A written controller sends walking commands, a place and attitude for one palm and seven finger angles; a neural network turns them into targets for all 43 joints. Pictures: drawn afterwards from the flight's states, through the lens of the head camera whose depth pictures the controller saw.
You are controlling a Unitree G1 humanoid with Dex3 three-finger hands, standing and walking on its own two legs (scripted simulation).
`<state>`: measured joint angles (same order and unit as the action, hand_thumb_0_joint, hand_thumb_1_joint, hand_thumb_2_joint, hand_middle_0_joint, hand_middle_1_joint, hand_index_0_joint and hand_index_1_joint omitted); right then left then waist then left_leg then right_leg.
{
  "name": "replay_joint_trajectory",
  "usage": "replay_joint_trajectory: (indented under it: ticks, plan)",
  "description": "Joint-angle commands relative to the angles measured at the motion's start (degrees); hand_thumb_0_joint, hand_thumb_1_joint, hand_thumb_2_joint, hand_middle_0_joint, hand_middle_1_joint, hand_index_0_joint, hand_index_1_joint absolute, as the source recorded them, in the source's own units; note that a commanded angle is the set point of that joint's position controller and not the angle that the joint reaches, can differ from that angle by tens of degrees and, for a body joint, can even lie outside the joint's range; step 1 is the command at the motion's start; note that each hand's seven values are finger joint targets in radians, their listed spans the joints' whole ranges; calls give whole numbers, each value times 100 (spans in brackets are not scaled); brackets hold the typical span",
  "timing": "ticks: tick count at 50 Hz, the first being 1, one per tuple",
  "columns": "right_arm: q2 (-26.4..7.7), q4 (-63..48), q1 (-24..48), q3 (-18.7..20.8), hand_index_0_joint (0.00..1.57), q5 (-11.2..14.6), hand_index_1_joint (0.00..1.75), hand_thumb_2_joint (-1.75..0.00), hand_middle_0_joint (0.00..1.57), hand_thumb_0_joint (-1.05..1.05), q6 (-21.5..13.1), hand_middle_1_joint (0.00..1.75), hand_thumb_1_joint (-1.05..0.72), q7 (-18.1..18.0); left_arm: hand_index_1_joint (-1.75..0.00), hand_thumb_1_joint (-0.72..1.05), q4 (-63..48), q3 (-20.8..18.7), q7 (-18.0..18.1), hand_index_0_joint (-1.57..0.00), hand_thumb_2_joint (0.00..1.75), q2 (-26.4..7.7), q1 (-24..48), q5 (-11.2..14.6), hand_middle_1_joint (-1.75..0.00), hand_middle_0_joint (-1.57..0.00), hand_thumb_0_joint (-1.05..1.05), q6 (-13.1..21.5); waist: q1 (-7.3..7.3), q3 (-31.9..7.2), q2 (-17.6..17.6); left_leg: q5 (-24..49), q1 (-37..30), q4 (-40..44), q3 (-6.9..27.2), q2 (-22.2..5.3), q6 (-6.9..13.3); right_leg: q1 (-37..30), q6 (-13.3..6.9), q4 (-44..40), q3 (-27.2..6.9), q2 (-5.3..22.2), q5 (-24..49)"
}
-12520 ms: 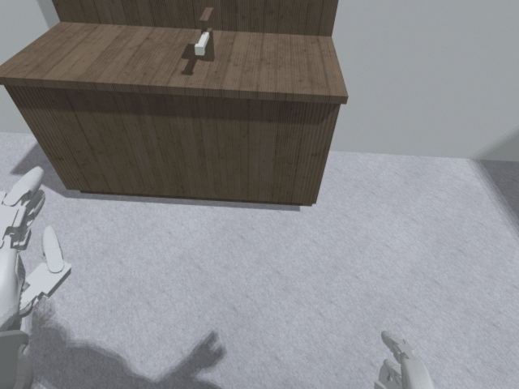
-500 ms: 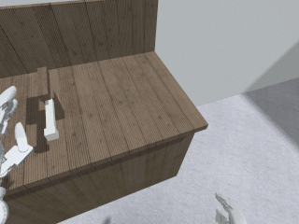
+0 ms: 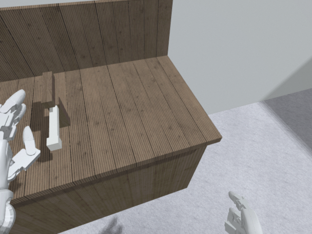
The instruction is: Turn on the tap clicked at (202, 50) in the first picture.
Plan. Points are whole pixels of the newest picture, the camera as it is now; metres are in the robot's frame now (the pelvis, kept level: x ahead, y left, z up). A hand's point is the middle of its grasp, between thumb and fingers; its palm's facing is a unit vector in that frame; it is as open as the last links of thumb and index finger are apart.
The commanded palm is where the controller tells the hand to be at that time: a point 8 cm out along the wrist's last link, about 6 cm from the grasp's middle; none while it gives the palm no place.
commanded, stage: look again from close up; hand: left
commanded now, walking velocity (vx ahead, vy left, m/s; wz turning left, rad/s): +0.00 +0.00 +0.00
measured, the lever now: (54, 143) +0.31 +0.31 +0.03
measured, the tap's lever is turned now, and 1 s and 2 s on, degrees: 0 0 0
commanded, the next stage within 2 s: come to a stop and stand still in 0.26 s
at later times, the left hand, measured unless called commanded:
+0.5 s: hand (12, 165) +0.20 +0.29 +0.15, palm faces +0.41 -0.83 -0.37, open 7.4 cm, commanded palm +0.13 +0.30 +0.18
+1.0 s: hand (8, 174) +0.18 +0.28 +0.15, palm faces +0.37 -0.86 -0.36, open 7.4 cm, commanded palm +0.12 +0.31 +0.18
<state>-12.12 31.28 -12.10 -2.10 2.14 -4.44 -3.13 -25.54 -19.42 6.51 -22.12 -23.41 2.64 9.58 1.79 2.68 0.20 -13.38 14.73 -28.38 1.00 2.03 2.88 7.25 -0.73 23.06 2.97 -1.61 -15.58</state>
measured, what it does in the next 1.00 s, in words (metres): shifts its weight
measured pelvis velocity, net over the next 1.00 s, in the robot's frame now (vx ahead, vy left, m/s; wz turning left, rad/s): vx -0.04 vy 0.03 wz -0.01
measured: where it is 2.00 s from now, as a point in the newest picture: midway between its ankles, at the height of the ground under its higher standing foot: outside the picture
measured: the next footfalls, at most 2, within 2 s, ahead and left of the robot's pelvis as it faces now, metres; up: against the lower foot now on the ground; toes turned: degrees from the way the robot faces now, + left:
none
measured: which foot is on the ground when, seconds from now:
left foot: down 0.00-1.00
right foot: down 0.00-1.00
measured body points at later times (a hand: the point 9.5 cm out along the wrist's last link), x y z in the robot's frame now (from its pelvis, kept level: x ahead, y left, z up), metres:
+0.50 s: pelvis -0.02 +0.02 -0.01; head +0.02 +0.05 +0.44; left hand +0.17 +0.33 +0.17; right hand +0.14 -0.22 -0.08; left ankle +0.02 +0.08 -0.74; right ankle -0.04 -0.11 -0.74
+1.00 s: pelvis -0.04 +0.03 +0.00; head -0.01 +0.06 +0.45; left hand +0.15 +0.33 +0.17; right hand +0.15 -0.18 -0.07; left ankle +0.02 +0.08 -0.74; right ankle -0.04 -0.11 -0.74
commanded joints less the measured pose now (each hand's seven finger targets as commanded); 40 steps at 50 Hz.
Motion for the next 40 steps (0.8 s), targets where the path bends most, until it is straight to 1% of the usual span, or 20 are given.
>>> replay_joint_trajectory:
  ticks: [1, 2, 3, 4, 5, 8, 9, 13, 14, 15, 21, 28, 29, 30, 34, 35, 36, 38, 39, 40]
  plan:
    - [-703, -657, 392, 104, 20, -152, 30, -90, 20, 0, -492, 30, -90, -66, -30, 90, 2, -1382, 62, -20, 90, -1874, 2330, -186, -30, -20, 0, 699, -27, -485, 263, 1076, -374, 382, 611, -601, -166, 928, -175, 47, -346, 395, 314]
    - [-951, -688, 398, 299, 20, -223, 30, -90, 20, 0, -540, 30, -90, 73, -30, 90, -202, -1505, 41, -20, 90, -2113, 2056, -136, -30, -20, 0, 698, 82, -796, 153, 848, -291, 179, 430, -564, -201, 803, -251, -100, -645, 564, 711]
    - [-929, -690, 248, 344, 20, -216, 30, -90, 20, 0, -594, 30, -90, 185, -30, 90, -350, -1198, -34, -20, 90, -1766, 1470, -45, -30, -20, 0, 755, 100, -1072, -46, 989, -232, -79, 358, -485, -163, 541, -293, -120, -821, 745, 1257]
    - [-892, -625, 297, 336, 20, -169, 30, -90, 20, 0, -620, 30, -90, 306, -30, 90, -307, -985, -81, -20, 90, -1407, 911, 38, -30, -20, 0, 753, 93, -1455, 83, 1302, -503, -146, 255, -486, -139, 400, -329, 115, -832, 754, 1666]
    - [-954, -686, -70, 413, 20, -171, 30, -90, 20, 0, -615, 30, -90, 405, -30, 90, -510, -967, -94, -20, 90, -1322, 280, 101, -30, -20, 0, 797, 180, -1612, -3, 1660, -348, -254, 267, -490, -137, 151, -283, 135, -745, 843, 2082]
    - [-963, -670, -35, 435, 20, -119, 30, -90, 20, 0, -791, 30, -90, 591, -30, 90, -1098, -953, -12, -20, 90, -1321, -319, 275, -30, -20, 0, 955, 239, -1370, -282, 1878, -142, -247, 274, -413, -137, 129, -214, 156, -592, 945, 2471]
    - [-976, -600, 126, 420, 20, -92, 30, -90, 20, 0, -795, 30, -90, 572, -30, 90, -957, -1175, 59, -20, 90, -1524, -426, 272, -30, -20, 0, 956, 211, -1444, -108, 2046, -345, -99, 280, -430, -126, 219, -202, 279, -546, 857, 2419]
    - [-994, -472, 100, 426, 20, -156, 30, -90, 20, 0, -764, 30, -90, 453, -30, 90, -974, -1303, 115, -20, 90, -1639, 51, 331, -30, -20, 0, 1105, 97, -1034, -78, 1479, -120, 22, 455, -444, -193, 449, -160, 57, -426, 857, 1660]
    - [-1040, -463, 225, 419, 20, -144, 30, -90, 20, 0, -744, 30, -90, 413, -30, 90, -1143, -1497, 139, -20, 90, -1966, 309, 300, -30, -20, 0, 1110, 72, -1124, 122, 1482, -265, 68, 485, -461, -162, 513, -175, 132, -473, 814, 1581]
    - [-969, -389, 96, 425, 20, -153, 30, -90, 20, 0, -728, 30, -90, 378, -30, 90, -1023, -1262, 117, -20, 90, -1685, 398, 290, -30, -20, 0, 1121, 45, -1147, 157, 1504, -236, 102, 496, -498, -172, 404, -149, 159, -350, 817, 1497]
    - [-1022, -396, 147, 444, 20, -99, 30, -90, 20, 0, -838, 30, -90, 405, -30, 90, -1404, -707, 99, -20, 90, -1346, 730, 222, -30, -20, 0, 1065, 79, -1119, 533, 1316, -465, 371, 691, -621, -179, 521, -101, 271, -252, 682, 882]
    - [-935, -462, 359, 449, 20, -121, 30, -90, 20, 0, -781, 30, -90, 424, -30, 90, -1109, -755, 59, -20, 90, -1235, 620, 146, -30, -20, 0, 1008, 55, -754, 513, -56, 109, 819, 958, -744, -178, 526, -89, 157, -201, 594, 185]
    - [-971, -464, 385, 466, 20, -103, 30, -90, 20, 0, -769, 30, -90, 410, -30, 90, -972, -955, 64, -20, 90, -1403, 486, 139, -30, -20, 0, 990, 53, -850, 470, -93, 28, 865, 950, -734, -161, 528, -93, 170, -231, 576, 190]
    - [-870, -468, 318, 442, 20, -120, 30, -90, 20, 0, -729, 30, -90, 405, -30, 90, -1023, -808, 26, -20, 90, -1167, 476, 167, -30, -20, 0, 1009, 48, -901, 395, -37, 52, 865, 974, -740, -207, 436, -100, 167, -172, 577, 267]
    - [-920, -592, 490, 436, 20, -109, 30, -90, 20, 0, -724, 30, -90, 374, -30, 90, -1073, -977, -5, -20, 90, -1348, 404, 194, -30, -20, 0, 974, 39, -946, 486, -264, -67, 1017, 1002, -764, -209, 532, -84, 169, -229, 566, 128]
    - [-829, -600, 453, 414, 20, -122, 30, -90, 20, 0, -708, 30, -90, 365, -30, 90, -1161, -730, -38, -20, 90, -1040, 414, 193, -30, -20, 0, 972, 33, -975, 545, -213, -107, 1040, 996, -800, -238, 502, -76, 181, -187, 552, 171]
    - [-867, -655, 518, 419, 20, -118, 30, -90, 20, 0, -716, 30, -90, 354, -30, 90, -1284, -801, -28, -20, 90, -1176, 543, 185, -30, -20, 0, 952, 33, -940, 507, -210, -100, 1050, 1006, -808, -233, 495, -67, 151, -206, 561, 154]
    - [-859, -685, 556, 400, 20, -117, 30, -90, 20, 0, -703, 30, -90, 342, -30, 90, -1237, -660, -48, -20, 90, -994, 533, 142, -30, -20, 0, 879, 2, -833, 394, -421, -101, 1053, 965, -801, -223, 534, -76, 29, -257, 556, 114]
    - [-903, -678, 582, 401, 20, -110, 30, -90, 20, 0, -704, 30, -90, 325, -30, 90, -1213, -814, -28, -20, 90, -1160, 504, 123, -30, -20, 0, 842, 17, -924, 454, -310, -213, 1117, 975, -817, -241, 526, -69, 91, -256, 532, 139]
    - [-813, -683, 559, 372, 20, -128, 30, -90, 20, 0, -674, 30, -90, 310, -30, 90, -1202, -630, -42, -20, 90, -904, 483, 106, -30, -20, 0, 817, 17, -940, 415, -400, -218, 1126, 967, -836, -243, 485, -58, 51, -241, 513, 145]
